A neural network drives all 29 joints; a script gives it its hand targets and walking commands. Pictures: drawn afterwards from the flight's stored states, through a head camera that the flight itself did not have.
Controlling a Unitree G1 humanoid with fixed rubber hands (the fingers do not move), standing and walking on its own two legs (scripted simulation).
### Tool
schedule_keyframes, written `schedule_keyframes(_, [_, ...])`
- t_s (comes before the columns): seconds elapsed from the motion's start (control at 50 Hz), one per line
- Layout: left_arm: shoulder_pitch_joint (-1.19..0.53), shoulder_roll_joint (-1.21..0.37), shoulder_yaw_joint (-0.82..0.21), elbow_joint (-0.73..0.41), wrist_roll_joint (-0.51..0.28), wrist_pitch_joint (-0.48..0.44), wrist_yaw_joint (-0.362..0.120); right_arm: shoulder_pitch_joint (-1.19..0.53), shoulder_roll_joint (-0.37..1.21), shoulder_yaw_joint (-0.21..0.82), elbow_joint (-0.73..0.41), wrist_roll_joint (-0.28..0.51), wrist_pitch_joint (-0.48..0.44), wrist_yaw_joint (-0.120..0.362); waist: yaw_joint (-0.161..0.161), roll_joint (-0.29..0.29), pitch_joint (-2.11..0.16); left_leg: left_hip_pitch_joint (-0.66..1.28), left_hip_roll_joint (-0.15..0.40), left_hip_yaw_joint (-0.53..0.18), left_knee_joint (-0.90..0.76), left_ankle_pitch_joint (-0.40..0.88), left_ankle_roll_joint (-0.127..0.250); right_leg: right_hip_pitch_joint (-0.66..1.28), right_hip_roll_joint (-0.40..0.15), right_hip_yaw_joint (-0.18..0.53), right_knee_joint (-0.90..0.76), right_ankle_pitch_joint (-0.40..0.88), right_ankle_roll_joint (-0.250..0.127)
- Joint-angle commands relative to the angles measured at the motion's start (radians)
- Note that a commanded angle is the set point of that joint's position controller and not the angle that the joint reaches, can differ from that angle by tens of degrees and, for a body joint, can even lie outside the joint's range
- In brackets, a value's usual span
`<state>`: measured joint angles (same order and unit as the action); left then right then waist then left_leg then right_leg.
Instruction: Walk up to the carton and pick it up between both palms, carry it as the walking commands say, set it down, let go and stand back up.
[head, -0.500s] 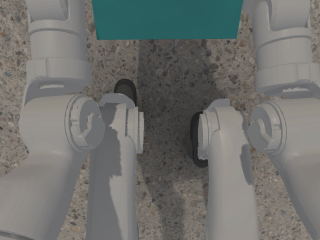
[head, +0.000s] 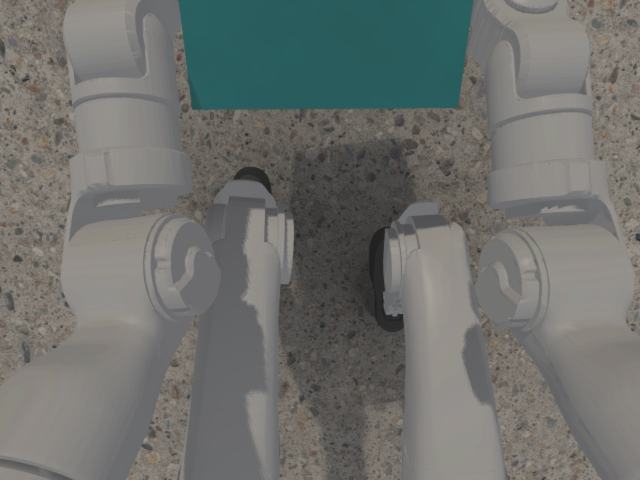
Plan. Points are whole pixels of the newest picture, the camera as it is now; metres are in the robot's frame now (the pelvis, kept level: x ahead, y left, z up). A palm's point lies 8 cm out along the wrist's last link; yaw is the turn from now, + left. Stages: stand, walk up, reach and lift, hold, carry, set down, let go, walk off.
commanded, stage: reach and lift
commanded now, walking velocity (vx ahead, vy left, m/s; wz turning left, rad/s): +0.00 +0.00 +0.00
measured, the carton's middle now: out of the picture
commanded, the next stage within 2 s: none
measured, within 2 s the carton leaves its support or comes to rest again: neither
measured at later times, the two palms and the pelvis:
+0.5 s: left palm out of the picture +0.52 +0.21 -0.03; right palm out of the picture +0.53 -0.08 -0.04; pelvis +0.00 +0.01 +0.06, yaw +1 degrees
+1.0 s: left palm out of the picture +0.50 +0.20 +0.04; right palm out of the picture +0.51 -0.09 +0.03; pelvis +0.00 +0.00 +0.11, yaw +1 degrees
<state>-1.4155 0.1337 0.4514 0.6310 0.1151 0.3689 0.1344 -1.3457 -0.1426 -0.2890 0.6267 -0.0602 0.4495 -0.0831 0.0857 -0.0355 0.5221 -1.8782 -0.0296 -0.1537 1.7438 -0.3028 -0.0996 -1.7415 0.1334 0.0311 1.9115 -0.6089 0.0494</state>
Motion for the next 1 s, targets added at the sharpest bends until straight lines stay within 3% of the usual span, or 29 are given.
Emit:
schedule_keyframes(0.0, [-0.507,-1.138,-0.56,0.083,-0.141,0.07,-0.304,-0.943,0.96,0.524,-0.2,0.17,-0.096,0.27,0.027,0.041,-2.194,0.964,-0.085,0.247,-0.084,-0.007,0.085,0.196,0.037,-0.126,-0.29,0.055,-0.024])
schedule_keyframes(0.02, [-0.554,-1.186,-0.617,-0.02,-0.177,0.067,-0.301,-0.934,1.031,0.578,-0.28,0.197,-0.095,0.272,0.033,0.021,-2.375,1.094,-0.094,0.241,-0.098,0.06,0.081,0.31,0.051,-0.132,-0.303,0.124,-0.017])
schedule_keyframes(0.04, [-0.47,-1.184,-0.562,0.13,-0.144,0.085,-0.307,-0.978,0.942,0.52,-0.241,0.171,-0.1,0.277,0.024,0.076,-2.198,1.009,-0.09,0.236,-0.106,0.002,0.073,0.175,0.048,-0.131,-0.287,0.053,-0.025])
schedule_keyframes(0.08, [-0.492,-1.198,-0.601,0.028,-0.162,0.083,-0.314,-0.933,0.997,0.556,-0.274,0.185,-0.1,0.277,0.032,0.042,-2.306,1.056,-0.094,0.249,-0.1,0.11,0.071,0.295,0.045,-0.113,-0.319,0.159,-0.022])
schedule_keyframes(0.1, [-0.462,-1.23,-0.597,0.07,-0.166,0.085,-0.318,-0.903,0.975,0.526,-0.248,0.143,-0.097,0.276,-0.022,0.024,-2.262,1.029,-0.096,0.235,-0.103,0.093,0.064,0.285,0.054,-0.127,-0.322,0.137,-0.026])
schedule_keyframes(0.12, [-0.495,-1.244,-0.652,-0.034,-0.201,0.078,-0.315,-0.965,0.994,0.576,-0.343,0.195,-0.108,0.275,-0.011,0.03,-2.373,1.129,-0.097,0.214,-0.12,0.127,0.071,0.319,0.055,-0.13,-0.317,0.169,-0.019])
schedule_keyframes(0.14, [-0.449,-1.245,-0.624,0.028,-0.177,0.085,-0.315,-0.923,1.01,0.588,-0.316,0.183,-0.098,0.274,0.016,0.038,-2.418,1.137,-0.105,0.241,-0.118,0.15,0.069,0.35,0.051,-0.12,-0.338,0.185,-0.018])
schedule_keyframes(0.2, [-0.441,-1.222,-0.614,0.057,-0.165,0.088,-0.318,-0.911,0.974,0.547,-0.273,0.149,-0.098,0.277,-0.013,0.028,-2.261,1.052,-0.099,0.229,-0.126,0.112,0.069,0.292,0.043,-0.11,-0.35,0.144,-0.024])
schedule_keyframes(0.22, [-0.461,-1.282,-0.697,-0.097,-0.22,0.079,-0.311,-0.92,1.029,0.638,-0.418,0.214,-0.109,0.271,-0.002,0.029,-2.442,1.209,-0.107,0.22,-0.147,0.206,0.07,0.418,0.05,-0.12,-0.354,0.246,-0.013])
schedule_keyframes(0.32, [-0.357,-1.279,-0.643,0.039,-0.156,0.086,-0.304,-0.849,0.99,0.585,-0.313,0.161,-0.11,0.282,-0.016,0.047,-2.302,1.163,-0.101,0.195,-0.168,0.175,0.066,0.321,0.049,-0.112,-0.378,0.201,-0.025])
schedule_keyframes(0.34, [-0.361,-1.303,-0.715,-0.062,-0.208,0.081,-0.299,-0.855,1.012,0.659,-0.425,0.211,-0.114,0.278,-0.024,0.026,-2.457,1.302,-0.105,0.193,-0.174,0.244,0.071,0.42,0.054,-0.12,-0.391,0.265,-0.014])
schedule_keyframes(0.36, [-0.368,-1.245,-0.653,-0.004,-0.163,0.082,-0.296,-0.826,0.978,0.609,-0.31,0.17,-0.096,0.279,0.01,0.022,-2.294,1.179,-0.1,0.211,-0.159,0.208,0.074,0.335,0.043,-0.097,-0.389,0.216,-0.025])
schedule_keyframes(0.4, [-0.397,-1.236,-0.683,-0.06,-0.18,0.088,-0.29,-0.845,0.984,0.627,-0.399,0.185,-0.095,0.275,-0.019,0.018,-2.389,1.258,-0.103,0.209,-0.185,0.197,0.074,0.417,0.06,-0.111,-0.399,0.227,-0.014])
schedule_keyframes(0.42, [-0.395,-1.241,-0.654,0.005,-0.155,0.084,-0.285,-0.842,0.981,0.585,-0.314,0.16,-0.098,0.28,-0.01,0.033,-2.259,1.203,-0.098,0.188,-0.203,0.105,0.075,0.336,0.053,-0.105,-0.402,0.145,-0.023])
schedule_keyframes(0.44, [-0.361,-1.291,-0.714,-0.07,-0.194,0.086,-0.279,-0.853,1.03,0.663,-0.406,0.213,-0.1,0.278,0.017,0.056,-2.401,1.338,-0.106,0.191,-0.226,0.164,0.071,0.454,0.047,-0.1,-0.422,0.202,-0.021])
schedule_keyframes(0.46, [-0.372,-1.237,-0.656,0.035,-0.155,0.096,-0.279,-0.897,0.957,0.595,-0.307,0.191,-0.103,0.285,-0.006,0.056,-2.205,1.225,-0.09,0.182,-0.228,0.057,0.079,0.298,0.038,-0.101,-0.418,0.103,-0.02])
schedule_keyframes(0.48, [-0.435,-1.306,-0.744,-0.089,-0.206,0.096,-0.274,-0.884,0.974,0.626,-0.421,0.197,-0.106,0.285,-0.02,0.077,-2.368,1.35,-0.093,0.153,-0.26,0.062,0.067,0.421,0.045,-0.096,-0.438,0.148,-0.029])
schedule_keyframes(0.5, [-0.412,-1.258,-0.701,-0.017,-0.172,0.106,-0.278,-0.865,0.964,0.583,-0.337,0.19,-0.095,0.289,-0.029,0.08,-2.249,1.29,-0.093,0.176,-0.256,0.043,0.069,0.346,0.042,-0.105,-0.435,0.121,-0.024])
schedule_keyframes(0.52, [-0.402,-1.288,-0.702,-0.042,-0.185,0.105,-0.278,-0.885,0.977,0.605,-0.364,0.202,-0.098,0.289,-0.004,0.061,-2.276,1.323,-0.095,0.162,-0.271,0.063,0.07,0.392,0.037,-0.098,-0.453,0.137,-0.023])
schedule_keyframes(0.6, [-0.383,-1.257,-0.671,0.026,-0.172,0.106,-0.296,-0.785,1.0,0.558,-0.246,0.162,-0.088,0.298,-0.037,0.031,-2.188,1.249,-0.087,0.168,-0.288,-0.036,0.073,0.385,0.028,-0.086,-0.497,0.065,-0.02])
schedule_keyframes(0.64, [-0.398,-1.312,-0.688,0.032,-0.164,0.108,-0.3,-0.849,0.987,0.548,-0.266,0.159,-0.094,0.313,-0.043,0.079,-2.222,1.316,-0.086,0.144,-0.327,-0.048,0.064,0.359,0.034,-0.1,-0.491,0.079,-0.03])
schedule_keyframes(0.68, [-0.377,-1.336,-0.725,-0.045,-0.201,0.113,-0.302,-0.84,1.0,0.608,-0.362,0.198,-0.092,0.313,-0.023,0.06,-2.377,1.419,-0.088,0.147,-0.33,0.021,0.061,0.474,0.035,-0.092,-0.509,0.14,-0.021])
schedule_keyframes(0.74, [-0.331,-1.312,-0.65,0.054,-0.156,0.111,-0.314,-0.848,0.996,0.565,-0.299,0.169,-0.095,0.315,-0.021,0.038,-2.219,1.297,-0.095,0.18,-0.342,-0.004,0.068,0.42,0.032,-0.088,-0.547,0.098,-0.021])
schedule_keyframes(0.86, [-0.303,-1.312,-0.693,-0.02,-0.168,0.101,-0.315,-0.771,1.035,0.624,-0.355,0.19,-0.098,0.306,-0.003,0.032,-2.373,1.354,-0.1,0.194,-0.345,0.148,0.067,0.586,0.037,-0.076,-0.568,0.22,-0.013])
schedule_keyframes(0.9, [-0.304,-1.313,-0.711,-0.077,-0.188,0.098,-0.31,-0.821,1.07,0.654,-0.423,0.207,-0.098,0.301,-0.009,0.003,-2.399,1.437,-0.101,0.182,-0.381,0.131,0.076,0.622,0.047,-0.081,-0.6,0.205,-0.009])
schedule_keyframes(0.92, [-0.339,-1.279,-0.679,-0.04,-0.16,0.092,-0.312,-0.764,1.063,0.61,-0.307,0.178,-0.088,0.3,0.013,0.007,-2.244,1.346,-0.101,0.201,-0.395,0.052,0.082,0.551,0.045,-0.071,-0.624,0.132,-0.013])
schedule_keyframes(0.94, [-0.306,-1.351,-0.745,-0.101,-0.181,0.1,-0.309,-0.791,1.079,0.672,-0.447,0.204,-0.102,0.295,0.007,0.034,-2.443,1.467,-0.103,0.183,-0.403,0.11,0.075,0.696,0.052,-0.077,-0.613,0.213,-0.009])
schedule_keyframes(0.96, [-0.265,-1.272,-0.665,-0.021,-0.133,0.102,-0.304,-0.749,1.035,0.606,-0.323,0.175,-0.089,0.299,0.02,0.025,-2.235,1.379,-0.098,0.182,-0.425,0.047,0.077,0.543,0.05,-0.081,-0.617,0.129,-0.015])
schedule_keyframes(0.98, [-0.272,-1.29,-0.698,-0.044,-0.142,0.103,-0.304,-0.757,1.056,0.627,-0.367,0.181,-0.096,0.306,0.031,0.027,-2.287,1.419,-0.099,0.175,-0.433,0.06,0.077,0.595,0.049,-0.078,-0.633,0.144,-0.014])
